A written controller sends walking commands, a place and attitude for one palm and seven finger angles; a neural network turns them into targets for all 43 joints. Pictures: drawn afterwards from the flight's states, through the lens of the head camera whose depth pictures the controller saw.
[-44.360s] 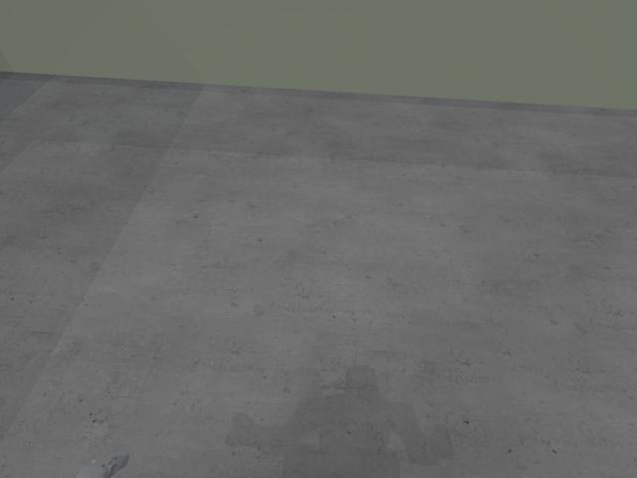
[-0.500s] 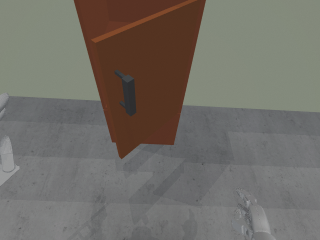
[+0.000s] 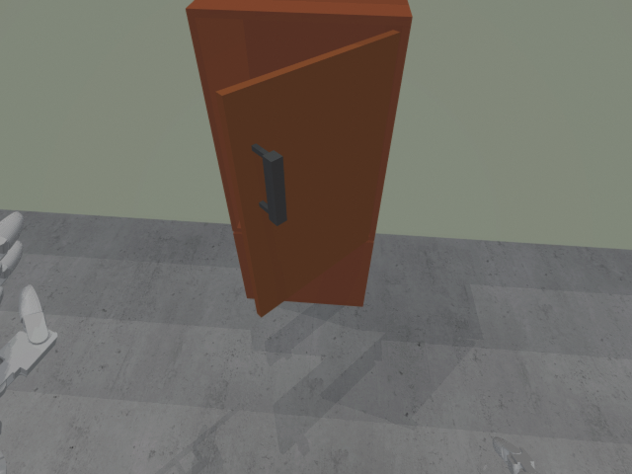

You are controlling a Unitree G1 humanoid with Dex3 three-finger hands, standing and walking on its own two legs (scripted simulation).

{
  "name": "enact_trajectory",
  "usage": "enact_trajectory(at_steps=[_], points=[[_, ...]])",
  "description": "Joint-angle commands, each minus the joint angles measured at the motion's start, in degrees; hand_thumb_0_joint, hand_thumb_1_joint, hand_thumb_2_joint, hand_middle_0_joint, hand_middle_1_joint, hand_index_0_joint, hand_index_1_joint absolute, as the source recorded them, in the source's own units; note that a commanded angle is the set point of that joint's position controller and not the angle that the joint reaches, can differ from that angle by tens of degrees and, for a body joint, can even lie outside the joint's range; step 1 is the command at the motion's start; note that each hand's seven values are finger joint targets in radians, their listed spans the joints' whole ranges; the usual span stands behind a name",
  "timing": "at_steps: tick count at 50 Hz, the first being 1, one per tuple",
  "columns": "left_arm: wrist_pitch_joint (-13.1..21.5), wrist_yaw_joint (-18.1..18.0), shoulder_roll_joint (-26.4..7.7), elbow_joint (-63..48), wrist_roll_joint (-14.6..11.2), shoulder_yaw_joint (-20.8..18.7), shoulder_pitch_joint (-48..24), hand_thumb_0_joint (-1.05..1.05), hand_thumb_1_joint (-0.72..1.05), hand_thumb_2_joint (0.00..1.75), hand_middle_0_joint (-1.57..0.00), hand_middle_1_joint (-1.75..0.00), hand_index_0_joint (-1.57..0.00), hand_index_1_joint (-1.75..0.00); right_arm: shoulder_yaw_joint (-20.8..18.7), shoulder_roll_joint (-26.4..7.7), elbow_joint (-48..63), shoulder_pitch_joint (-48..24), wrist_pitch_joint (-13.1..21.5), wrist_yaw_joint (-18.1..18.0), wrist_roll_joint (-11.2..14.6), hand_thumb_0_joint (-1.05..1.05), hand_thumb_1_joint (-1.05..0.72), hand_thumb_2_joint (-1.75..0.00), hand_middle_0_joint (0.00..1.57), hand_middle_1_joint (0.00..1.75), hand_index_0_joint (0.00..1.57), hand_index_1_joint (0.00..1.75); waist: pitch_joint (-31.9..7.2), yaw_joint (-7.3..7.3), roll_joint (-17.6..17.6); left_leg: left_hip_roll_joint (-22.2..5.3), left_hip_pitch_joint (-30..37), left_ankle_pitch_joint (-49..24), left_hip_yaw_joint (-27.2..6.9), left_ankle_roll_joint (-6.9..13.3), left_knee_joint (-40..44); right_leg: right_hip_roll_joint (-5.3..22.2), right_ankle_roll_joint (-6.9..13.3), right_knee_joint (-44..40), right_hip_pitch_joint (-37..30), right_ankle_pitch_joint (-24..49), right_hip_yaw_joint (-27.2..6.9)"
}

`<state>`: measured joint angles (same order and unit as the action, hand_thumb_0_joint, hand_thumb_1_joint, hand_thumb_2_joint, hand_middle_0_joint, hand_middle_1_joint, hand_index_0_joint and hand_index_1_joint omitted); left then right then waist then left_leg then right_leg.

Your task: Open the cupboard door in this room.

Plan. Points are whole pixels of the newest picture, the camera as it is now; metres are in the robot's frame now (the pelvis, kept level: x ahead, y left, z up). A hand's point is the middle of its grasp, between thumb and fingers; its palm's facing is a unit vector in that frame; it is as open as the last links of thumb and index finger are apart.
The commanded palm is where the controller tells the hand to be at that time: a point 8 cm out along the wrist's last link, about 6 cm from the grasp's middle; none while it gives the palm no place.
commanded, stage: stop stepping back and stand still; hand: left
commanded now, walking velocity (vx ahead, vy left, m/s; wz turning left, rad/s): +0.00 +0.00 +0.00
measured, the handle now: (268, 184) +0.57 +0.11 +0.05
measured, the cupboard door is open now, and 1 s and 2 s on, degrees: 47 47 47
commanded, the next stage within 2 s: let the arm hang, fingers relaxed in 0.52 s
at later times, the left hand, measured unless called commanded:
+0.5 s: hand out of the picture +0.17 +0.30 +0.15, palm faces +0.43 -0.80 -0.43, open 7.4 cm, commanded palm +0.11 +0.34 +0.18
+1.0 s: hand out of the picture +0.00 +0.20 -0.18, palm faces -0.04 -0.98 -0.18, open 7.2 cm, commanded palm none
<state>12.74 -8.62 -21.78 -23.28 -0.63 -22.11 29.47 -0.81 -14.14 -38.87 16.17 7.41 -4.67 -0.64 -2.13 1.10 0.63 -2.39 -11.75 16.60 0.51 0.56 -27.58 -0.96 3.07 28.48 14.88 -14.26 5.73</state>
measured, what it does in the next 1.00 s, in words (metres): shifts its weight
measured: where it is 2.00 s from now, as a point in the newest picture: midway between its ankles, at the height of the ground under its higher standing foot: outside the picture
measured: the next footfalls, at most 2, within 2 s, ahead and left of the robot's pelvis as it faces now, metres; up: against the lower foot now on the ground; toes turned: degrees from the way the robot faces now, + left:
none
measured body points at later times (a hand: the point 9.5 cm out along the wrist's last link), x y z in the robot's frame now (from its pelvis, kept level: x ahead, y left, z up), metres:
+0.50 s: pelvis -0.04 +0.04 +0.00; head -0.04 +0.05 +0.45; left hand +0.14 +0.34 +0.18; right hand +0.12 -0.18 -0.08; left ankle -0.02 +0.14 -0.74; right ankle +0.01 -0.08 -0.74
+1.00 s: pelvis -0.05 +0.02 +0.00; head -0.02 +0.03 +0.44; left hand +0.00 +0.25 -0.16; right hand -0.02 -0.26 -0.14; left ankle -0.02 +0.14 -0.74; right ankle +0.01 -0.08 -0.74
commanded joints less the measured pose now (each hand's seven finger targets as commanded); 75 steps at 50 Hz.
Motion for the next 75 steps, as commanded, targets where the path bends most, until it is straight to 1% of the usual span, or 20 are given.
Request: enact_trajectory(at_steps=[1,2,3,9,15,24,30,31,32,34,36,38,40,42,45,50,60,67,70,75], points=[[3.62,-1.19,-12.53,-11.49,-0.82,-9.64,2.10,0.00,0.90,0.90,-0.20,-0.30,-0.20,-0.30,-2.21,-5.55,11.32,-6.92,3.21,0.46,0.84,0.00,-0.90,-0.90,0.20,0.30,0.20,0.30,-4.29,-1.24,-4.31,-1.35,-0.92,-16.15,-0.48,1.55,2.24,7.61,-2.29,-5.67,-10.03,17.57,-11.94],[3.50,-1.07,-13.04,-12.10,-0.74,-10.28,2.54,0.00,0.90,0.90,-0.20,-0.30,-0.20,-0.30,-1.89,-5.28,10.76,-7.20,3.14,0.51,0.46,0.00,-0.90,-0.90,0.20,0.30,0.20,0.30,-5.14,-0.81,0.57,-1.00,-0.29,-17.71,0.57,1.28,2.39,7.82,-1.76,-3.95,-9.26,21.40,-10.99],[3.59,-0.91,-11.80,-13.37,-0.70,-8.76,1.73,0.00,0.90,0.90,-0.20,-0.30,-0.20,-0.30,-1.34,-4.72,11.28,-7.23,3.13,0.64,0.63,0.00,-0.90,-0.90,0.20,0.30,0.20,0.30,-4.57,-0.79,1.61,-1.25,-0.94,-18.16,-0.04,0.96,3.49,6.97,-2.11,-3.12,-9.61,20.47,-9.30],[3.27,-0.77,-10.98,-13.43,-0.71,-7.86,-1.53,0.00,0.90,0.90,-0.20,-0.30,-0.20,-0.30,-1.12,-5.31,11.83,-7.77,3.84,0.48,0.51,0.00,-0.90,-0.90,0.20,0.30,0.20,0.30,-0.41,-1.29,4.10,-3.40,-5.63,-5.96,-3.21,1.61,9.69,2.88,-3.54,-2.75,-7.15,6.40,-6.93],[2.83,-0.62,-9.68,-11.15,-0.12,-7.04,-4.31,0.00,0.90,0.90,-0.20,-0.30,-0.20,-0.30,-0.63,-4.85,12.01,-7.73,3.95,0.45,0.44,0.00,-0.90,-0.90,0.20,0.30,0.20,0.30,2.33,-1.34,4.74,-3.61,-11.61,6.48,-3.83,1.60,13.40,2.11,-3.84,-3.25,-8.77,2.35,-6.35],[2.75,-0.63,-9.72,-12.21,0.28,-6.67,-5.18,0.00,0.90,0.90,-0.20,-0.30,-0.20,-0.30,-0.55,-4.57,11.68,-7.51,4.57,0.61,-0.01,0.00,-0.90,-0.90,0.20,0.30,0.20,0.30,0.87,-1.30,2.66,-1.60,-9.52,5.00,-2.50,0.83,11.05,2.75,-3.43,-7.50,-8.22,2.39,-7.52],[2.97,-0.71,-10.05,-13.19,-0.10,-7.43,-2.69,0.00,0.90,0.90,-0.20,-0.30,-0.20,-0.30,-0.84,-4.64,11.73,-7.57,4.64,0.54,0.06,0.00,-0.90,-0.90,0.20,0.30,0.20,0.30,-0.91,-1.43,4.05,-1.03,-8.33,0.58,-2.32,0.23,10.41,2.74,-3.30,-7.36,-9.35,4.99,-6.97],[-6.34,7.06,-0.44,33.12,3.13,16.27,-6.04,0.00,0.90,0.90,-0.20,-0.30,-0.20,-0.30,-4.13,-15.14,-4.27,-11.04,4.81,5.18,0.65,0.00,-0.90,-0.90,0.20,0.30,0.20,0.30,5.80,1.69,3.47,-3.02,-11.79,-10.84,-6.04,1.23,1.20,6.96,-1.68,0.18,1.76,9.87,-4.88],[-10.68,8.36,0.72,34.39,2.81,14.99,-5.44,0.00,0.90,0.90,-0.20,-0.30,-0.20,-0.30,-4.11,-11.98,-4.42,-5.81,0.90,5.11,0.34,0.00,-0.90,-0.90,0.20,0.30,0.20,0.30,1.43,0.50,2.77,-4.00,-6.32,-19.94,-4.40,0.25,1.65,6.63,-1.30,-0.50,3.16,9.45,-7.30],[-12.16,8.62,0.67,34.65,2.48,14.91,-7.76,0.00,0.90,0.90,-0.20,-0.30,-0.20,-0.30,-3.68,-12.38,-3.04,-5.66,-1.23,4.71,0.06,0.00,-0.90,-0.90,0.20,0.30,0.20,0.30,-0.75,0.37,4.81,-6.97,-9.48,-16.69,-8.17,2.93,4.20,3.92,-1.18,5.56,2.47,-0.37,-5.00],[-12.07,8.67,-1.31,39.90,2.93,15.06,-10.25,0.00,0.90,0.90,-0.20,-0.30,-0.20,-0.30,-3.02,-12.99,-3.04,-7.49,-2.63,4.58,-0.53,0.00,-0.90,-0.90,0.20,0.30,0.20,0.30,-0.80,-0.51,-1.89,-7.86,-11.44,-14.31,-10.62,4.87,5.64,3.14,-0.75,7.40,-0.53,-1.75,-6.00],[-11.83,8.69,-3.43,46.29,3.25,15.26,-12.39,0.00,0.90,0.90,-0.20,-0.30,-0.20,-0.30,-3.09,-13.44,-4.22,-8.19,-3.55,4.72,-0.81,0.00,-0.90,-0.90,0.20,0.30,0.20,0.30,-2.17,-1.50,-8.91,-5.60,-10.54,-10.47,-9.08,4.30,3.26,5.07,0.03,3.12,-2.35,1.44,-8.18],[-11.95,8.64,-5.42,52.57,3.27,16.09,-15.78,0.00,0.90,0.90,-0.20,-0.30,-0.20,-0.30,-2.85,-12.69,-5.91,-7.17,-4.58,4.75,-0.62,0.00,-0.90,-0.90,0.20,0.30,0.20,0.30,-2.93,-0.68,-12.24,-1.15,-7.04,-5.88,-5.25,2.80,-0.75,9.14,1.77,-2.68,-1.10,3.04,-12.53],[-12.27,8.34,-6.18,57.70,2.80,17.16,-18.77,0.00,0.90,0.90,-0.20,-0.30,-0.20,-0.30,-2.32,-11.39,-7.81,-5.75,-5.80,4.84,-0.67,0.00,-0.90,-0.90,0.20,0.30,0.20,0.30,-1.95,0.33,-9.63,1.24,-2.80,-2.09,-2.82,1.97,-3.18,11.40,3.23,-7.27,3.02,-2.88,-14.81],[-12.58,8.16,-4.78,64.74,2.19,18.54,-20.14,0.00,0.90,0.90,-0.20,-0.30,-0.20,-0.30,-1.56,-9.41,-11.30,-4.92,-6.82,4.80,-0.97,0.00,-0.90,-0.90,0.20,0.30,0.20,0.30,0.56,0.46,1.32,0.27,-1.74,0.05,-3.59,1.77,-0.44,10.01,2.82,-8.88,5.39,-11.09,-14.35],[-12.26,8.03,-2.74,74.25,1.76,18.53,-17.17,0.00,0.90,0.90,-0.20,-0.30,-0.20,-0.30,-1.54,-9.06,-14.95,-3.83,-7.04,4.21,-1.04,0.00,-0.90,-0.90,0.20,0.30,0.20,0.30,0.71,-1.20,8.78,-1.96,-6.89,4.47,-6.37,1.95,6.00,7.60,1.60,-8.07,-1.95,-8.75,-11.81],[-11.79,7.88,-3.24,83.05,1.41,18.76,-19.23,0.00,0.90,0.90,-0.20,-0.30,-0.20,-0.30,-1.80,-8.99,-20.97,0.64,-7.43,3.81,-0.72,0.00,-0.90,-0.90,0.20,0.30,0.20,0.30,5.03,-0.45,-1.32,-2.09,-3.15,1.35,-5.23,1.83,6.80,8.55,1.63,-13.53,-0.02,-11.12,-11.55],[-11.80,7.65,-3.83,84.70,1.47,18.68,-19.97,0.00,0.90,0.90,-0.20,-0.30,-0.20,-0.30,-1.75,-9.45,-22.35,-0.78,-7.27,3.92,-0.73,0.00,-0.90,-0.90,0.20,0.30,0.20,0.30,5.97,-1.02,-1.68,-2.43,-2.64,0.36,-5.09,1.97,8.80,8.08,0.94,-13.53,-0.87,-9.63,-10.75],[-11.55,7.62,-3.92,84.87,1.42,18.72,-20.82,0.00,0.90,0.90,-0.20,-0.30,-0.20,-0.30,-1.58,-9.40,-22.67,-1.53,-6.95,3.92,-0.78,0.00,-0.90,-0.90,0.20,0.30,0.20,0.30,4.79,-0.99,-2.71,-2.77,-1.79,-3.05,-5.26,1.86,9.44,8.10,0.71,-12.75,-2.95,-5.47,-10.23],[-11.26,7.54,-3.93,85.00,1.40,18.87,-21.93,0.00,0.90,0.90,-0.20,-0.30,-0.20,-0.30,-1.34,-9.59,-22.92,-3.52,-6.57,3.85,-0.72,0.00,-0.90,-0.90,0.20,0.30,0.20,0.30,3.89,-1.14,-0.47,-3.50,-0.47,-7.72,-5.30,1.56,10.48,8.05,0.35,-11.57,-5.12,1.55,-9.59]])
